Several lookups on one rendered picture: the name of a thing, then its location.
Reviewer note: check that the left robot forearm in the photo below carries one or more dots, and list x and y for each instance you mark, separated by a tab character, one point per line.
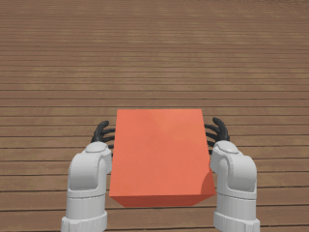
85	211

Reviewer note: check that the carton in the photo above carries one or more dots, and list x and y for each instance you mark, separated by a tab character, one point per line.
160	158

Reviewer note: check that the right robot forearm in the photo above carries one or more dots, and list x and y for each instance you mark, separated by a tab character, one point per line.
236	189

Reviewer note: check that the robot left hand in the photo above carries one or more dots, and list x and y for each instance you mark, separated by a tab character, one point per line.
100	132

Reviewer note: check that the robot right hand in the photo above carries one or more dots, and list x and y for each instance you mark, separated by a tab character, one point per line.
221	131

